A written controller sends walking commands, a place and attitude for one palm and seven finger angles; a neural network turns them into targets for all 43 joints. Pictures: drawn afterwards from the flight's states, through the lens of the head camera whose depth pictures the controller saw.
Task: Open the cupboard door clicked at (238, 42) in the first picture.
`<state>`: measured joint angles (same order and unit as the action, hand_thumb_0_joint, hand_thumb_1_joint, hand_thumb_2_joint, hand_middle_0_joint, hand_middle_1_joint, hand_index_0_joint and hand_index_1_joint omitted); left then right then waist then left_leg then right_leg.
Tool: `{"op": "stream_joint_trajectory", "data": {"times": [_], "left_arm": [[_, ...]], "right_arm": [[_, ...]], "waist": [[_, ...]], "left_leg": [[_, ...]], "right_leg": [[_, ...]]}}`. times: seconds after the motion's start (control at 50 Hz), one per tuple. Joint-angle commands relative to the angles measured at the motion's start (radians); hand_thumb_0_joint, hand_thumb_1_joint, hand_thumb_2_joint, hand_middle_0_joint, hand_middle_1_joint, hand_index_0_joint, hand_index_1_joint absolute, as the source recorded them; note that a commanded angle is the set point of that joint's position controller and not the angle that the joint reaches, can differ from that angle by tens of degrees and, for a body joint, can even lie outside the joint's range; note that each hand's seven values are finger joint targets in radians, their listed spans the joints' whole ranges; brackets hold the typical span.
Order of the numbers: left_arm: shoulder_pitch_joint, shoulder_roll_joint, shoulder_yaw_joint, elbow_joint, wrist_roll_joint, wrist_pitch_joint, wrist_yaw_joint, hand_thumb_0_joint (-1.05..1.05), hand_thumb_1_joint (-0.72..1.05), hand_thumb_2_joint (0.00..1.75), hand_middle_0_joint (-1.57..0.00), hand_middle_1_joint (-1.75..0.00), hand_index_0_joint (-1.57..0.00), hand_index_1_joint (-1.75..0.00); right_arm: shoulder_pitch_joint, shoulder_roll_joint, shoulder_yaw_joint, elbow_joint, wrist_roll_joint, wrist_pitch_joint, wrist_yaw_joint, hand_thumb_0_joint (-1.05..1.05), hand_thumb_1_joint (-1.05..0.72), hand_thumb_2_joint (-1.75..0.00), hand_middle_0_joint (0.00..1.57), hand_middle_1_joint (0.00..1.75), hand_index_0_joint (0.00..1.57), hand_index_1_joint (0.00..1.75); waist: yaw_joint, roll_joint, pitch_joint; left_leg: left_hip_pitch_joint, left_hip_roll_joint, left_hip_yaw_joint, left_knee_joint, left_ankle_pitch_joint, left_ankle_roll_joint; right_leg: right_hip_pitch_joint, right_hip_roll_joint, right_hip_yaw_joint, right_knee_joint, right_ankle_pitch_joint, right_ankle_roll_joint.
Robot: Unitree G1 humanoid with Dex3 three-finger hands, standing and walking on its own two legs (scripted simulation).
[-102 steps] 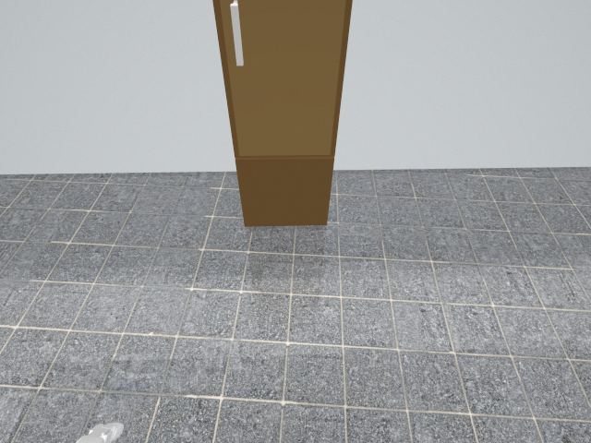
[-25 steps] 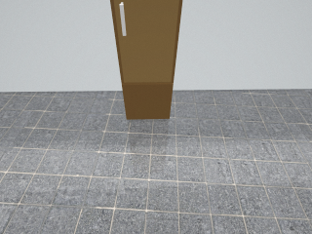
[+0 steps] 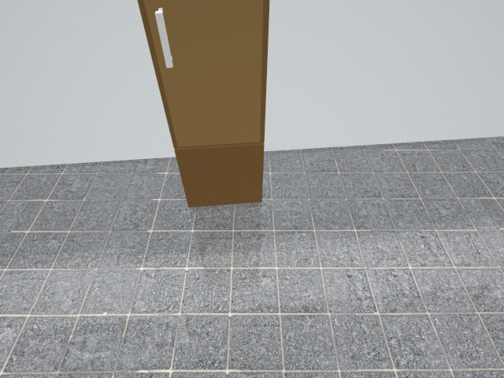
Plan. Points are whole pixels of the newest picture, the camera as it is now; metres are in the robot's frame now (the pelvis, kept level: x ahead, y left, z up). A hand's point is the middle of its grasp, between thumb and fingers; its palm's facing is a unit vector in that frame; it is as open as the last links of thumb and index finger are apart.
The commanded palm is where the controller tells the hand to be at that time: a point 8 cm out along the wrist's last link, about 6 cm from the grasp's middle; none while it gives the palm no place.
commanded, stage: walk to a spot facing it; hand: left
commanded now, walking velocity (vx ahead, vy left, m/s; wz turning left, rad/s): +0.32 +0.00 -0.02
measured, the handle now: (165, 38) +0.98 +0.34 +0.10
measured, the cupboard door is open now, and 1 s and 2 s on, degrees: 0 0 0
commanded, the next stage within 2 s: turn to face it in 0.12 s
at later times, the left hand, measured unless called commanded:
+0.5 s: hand (143, 355) +0.19 +0.23 -0.18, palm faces +0.08 -0.98 -0.17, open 7.4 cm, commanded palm none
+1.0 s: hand (150, 340) +0.21 +0.22 -0.15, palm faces +0.19 -0.96 -0.21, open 7.3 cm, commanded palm none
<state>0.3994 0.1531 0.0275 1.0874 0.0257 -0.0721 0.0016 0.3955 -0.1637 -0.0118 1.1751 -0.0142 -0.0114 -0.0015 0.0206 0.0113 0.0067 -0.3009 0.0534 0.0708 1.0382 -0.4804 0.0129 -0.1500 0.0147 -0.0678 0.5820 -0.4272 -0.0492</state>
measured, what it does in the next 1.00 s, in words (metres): walks ahead: left foot, then right foot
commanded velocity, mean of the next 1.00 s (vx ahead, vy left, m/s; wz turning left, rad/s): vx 0.12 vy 0.00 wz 0.17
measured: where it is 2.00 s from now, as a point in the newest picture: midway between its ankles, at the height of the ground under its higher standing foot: (230, 313)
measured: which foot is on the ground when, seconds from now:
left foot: up 0.00-0.28, down 0.30-0.88, up 0.90-1.00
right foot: down 0.00-0.32, up 0.34-0.84, down 0.86-1.00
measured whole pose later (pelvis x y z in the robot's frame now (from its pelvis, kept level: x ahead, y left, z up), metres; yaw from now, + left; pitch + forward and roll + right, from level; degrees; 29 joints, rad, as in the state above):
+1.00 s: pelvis +0.23 +0.04 +0.02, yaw +8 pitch +0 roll +0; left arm 0.34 0.14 0.03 1.05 0.03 -0.02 0.03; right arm 0.33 -0.15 -0.05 1.08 -0.02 0.02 0.01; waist -0.01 0.02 -0.03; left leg -0.41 -0.02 0.05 0.83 -0.35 0.03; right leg -0.13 -0.01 -0.07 0.40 -0.26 -0.01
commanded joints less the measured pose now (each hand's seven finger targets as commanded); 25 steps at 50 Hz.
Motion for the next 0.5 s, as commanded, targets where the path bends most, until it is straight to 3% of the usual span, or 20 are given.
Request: {"op": "stream_joint_trajectory", "data": {"times": [0.0, 0.06, 0.1, 0.16, 0.2, 0.22, 0.24, 0.26, 0.28, 0.3, 0.32, 0.34, 0.36, 0.38, 0.42, 0.48], "left_arm": [[0.254, 0.133, 0.022, 0.048, 0.004, -0.002, 0.031, 0.00, 0.90, 0.90, -0.20, -0.30, -0.20, -0.30], [0.180, 0.108, 0.015, 0.030, 0.006, -0.012, 0.035, 0.00, 0.90, 0.90, -0.20, -0.30, -0.20, -0.30], [0.155, 0.100, 0.010, 0.031, 0.005, -0.014, 0.037, 0.00, 0.90, 0.90, -0.20, -0.30, -0.20, -0.30], [0.144, 0.110, 0.015, 0.038, -0.001, -0.014, 0.040, 0.00, 0.90, 0.90, -0.20, -0.30, -0.20, -0.30], [0.134, 0.131, 0.023, 0.042, -0.003, -0.015, 0.042, 0.00, 0.90, 0.90, -0.20, -0.30, -0.20, -0.30], [0.130, 0.139, 0.025, 0.044, -0.003, -0.014, 0.045, 0.00, 0.90, 0.90, -0.20, -0.30, -0.20, -0.30], [0.112, 0.144, 0.027, 0.043, -0.005, -0.011, 0.046, 0.00, 0.90, 0.90, -0.20, -0.30, -0.20, -0.30], [0.124, 0.133, 0.029, 0.037, -0.013, -0.010, 0.044, 0.00, 0.90, 0.90, -0.20, -0.30, -0.20, -0.30], [0.206, 0.084, 0.025, 0.032, -0.030, -0.003, 0.038, 0.00, 0.90, 0.90, -0.20, -0.30, -0.20, -0.30], [0.234, 0.043, 0.013, 0.012, -0.033, 0.000, 0.039, 0.00, 0.90, 0.90, -0.20, -0.30, -0.20, -0.30], [0.191, 0.053, 0.014, -0.002, -0.022, 0.010, 0.043, 0.00, 0.90, 0.90, -0.20, -0.30, -0.20, -0.30], [0.125, 0.028, 0.004, -0.019, -0.021, 0.018, 0.043, 0.00, 0.90, 0.90, -0.20, -0.30, -0.20, -0.30], [0.085, 0.040, 0.011, -0.017, -0.008, 0.024, 0.037, 0.00, 0.90, 0.90, -0.20, -0.30, -0.20, -0.30], [0.078, 0.026, 0.013, -0.014, -0.002, 0.036, 0.031, 0.00, 0.90, 0.90, -0.20, -0.30, -0.20, -0.30], [0.100, 0.004, 0.010, -0.013, -0.002, 0.062, 0.028, 0.00, 0.90, 0.90, -0.20, -0.30, -0.20, -0.30], [0.091, 0.015, 0.022, -0.034, 0.004, 0.086, 0.031, 0.00, 0.90, 0.90, -0.20, -0.30, -0.20, -0.30]], "right_arm": [[-0.251, -0.070, -0.034, -0.172, -0.007, -0.050, 0.004, 0.00, -0.90, -0.90, 0.20, 0.30, 0.20, 0.30], [-0.222, -0.038, -0.036, -0.176, -0.004, -0.028, 0.019, 0.00, -0.90, -0.90, 0.20, 0.30, 0.20, 0.30], [-0.247, -0.030, -0.034, -0.194, 0.002, -0.023, 0.027, 0.00, -0.90, -0.90, 0.20, 0.30, 0.20, 0.30], [-0.284, -0.018, -0.028, -0.214, 0.010, -0.031, 0.035, 0.00, -0.90, -0.90, 0.20, 0.30, 0.20, 0.30], [-0.239, -0.028, -0.032, -0.203, 0.009, -0.041, 0.025, 0.00, -0.90, -0.90, 0.20, 0.30, 0.20, 0.30], [-0.159, -0.043, -0.037, -0.180, 0.005, -0.043, 0.016, 0.00, -0.90, -0.90, 0.20, 0.30, 0.20, 0.30], [-0.023, -0.072, -0.045, -0.139, -0.001, -0.046, 0.009, 0.00, -0.90, -0.90, 0.20, 0.30, 0.20, 0.30], [0.102, -0.124, -0.055, -0.103, -0.009, -0.044, -0.001, 0.00, -0.90, -0.90, 0.20, 0.30, 0.20, 0.30], [0.162, -0.203, -0.072, -0.094, -0.018, -0.044, -0.013, 0.00, -0.90, -0.90, 0.20, 0.30, 0.20, 0.30], [0.155, -0.248, -0.072, -0.097, 0.000, -0.038, -0.019, 0.00, -0.90, -0.90, 0.20, 0.30, 0.20, 0.30], [0.058, -0.229, -0.065, -0.119, 0.012, -0.032, -0.021, 0.00, -0.90, -0.90, 0.20, 0.30, 0.20, 0.30], [-0.017, -0.189, -0.061, -0.141, 0.013, -0.039, -0.026, 0.00, -0.90, -0.90, 0.20, 0.30, 0.20, 0.30], [-0.080, -0.127, -0.046, -0.150, 0.005, -0.041, -0.027, 0.00, -0.90, -0.90, 0.20, 0.30, 0.20, 0.30], [-0.116, -0.097, -0.035, -0.159, 0.000, -0.048, -0.027, 0.00, -0.90, -0.90, 0.20, 0.30, 0.20, 0.30], [-0.158, -0.086, -0.031, -0.165, -0.001, -0.051, -0.024, 0.00, -0.90, -0.90, 0.20, 0.30, 0.20, 0.30], [-0.164, -0.104, -0.047, -0.188, -0.003, -0.039, -0.020, 0.00, -0.90, -0.90, 0.20, 0.30, 0.20, 0.30]], "waist": [[0.066, -0.043, 0.138], [0.001, -0.095, 0.142], [-0.015, -0.131, 0.174], [-0.014, -0.151, 0.169], [-0.041, -0.154, 0.133], [-0.076, -0.143, 0.082], [-0.133, -0.129, -0.001], [-0.172, -0.058, -0.098], [-0.152, 0.152, -0.232], [-0.107, 0.240, -0.284], [-0.077, 0.135, -0.184], [-0.063, 0.160, -0.074], [-0.038, 0.075, -0.008], [-0.012, 0.057, 0.026], [0.023, 0.045, 0.008], [0.029, 0.041, -0.027]], "left_leg": [[-0.498, 0.058, -0.017, 0.175, 0.084, -0.009], [-0.429, 0.054, 0.024, 0.076, 0.192, -0.027], [-0.363, 0.046, 0.053, -0.050, 0.266, -0.025], [-0.223, 0.020, 0.086, -0.249, 0.350, -0.006], [-0.081, -0.026, 0.107, -0.326, 0.362, 0.018], [0.023, -0.056, 0.110, -0.380, 0.384, 0.032], [0.157, -0.064, 0.095, -0.453, 0.452, 0.041], [0.326, -0.004, 0.026, -0.469, 0.606, 0.060], [0.534, 0.232, -0.273, -0.469, 0.919, 0.162], [0.489, 0.396, -0.502, -0.611, 1.054, 0.267], [0.345, 0.402, -0.484, -0.679, 0.869, 0.295], [0.209, 0.377, -0.475, -0.742, 0.718, 0.285], [0.100, 0.317, -0.408, -0.760, 0.627, 0.246], [0.017, 0.263, -0.317, -0.767, 0.633, 0.211], [-0.089, 0.192, -0.183, -0.774, 0.610, 0.165], [-0.093, 0.169, -0.192, -0.814, 0.445, 0.161]], "right_leg": [[0.246, -0.323, 0.351, -0.282, 0.622, -0.145], [0.131, -0.260, 0.200, -0.351, 0.611, -0.112], [0.058, -0.225, 0.143, -0.382, 0.636, -0.096], [0.027, -0.199, 0.083, -0.381, 0.716, -0.068], [0.040, -0.202, 0.064, -0.286, 0.921, -0.059], [0.055, -0.192, 0.044, -0.175, 1.006, -0.043], [0.060, -0.181, 0.018, -0.008, 0.995, -0.018], [0.000, -0.144, -0.002, 0.196, 0.821, 0.007], [-0.189, -0.013, -0.038, 0.504, 0.228, 0.044], [-0.249, 0.036, 0.036, 0.773, -0.194, 0.035], [-0.278, -0.026, 0.079, 0.827, -0.168, 0.024], [-0.343, -0.065, 0.076, 0.825, -0.097, 0.039], [-0.341, -0.098, 0.083, 0.788, -0.036, 0.053], [-0.302, -0.118, 0.081, 0.718, 0.002, 0.063], [-0.199, -0.118, 0.056, 0.582, 0.025, 0.075], [-0.203, -0.107, 0.042, 0.504, 0.082, 0.089]]}}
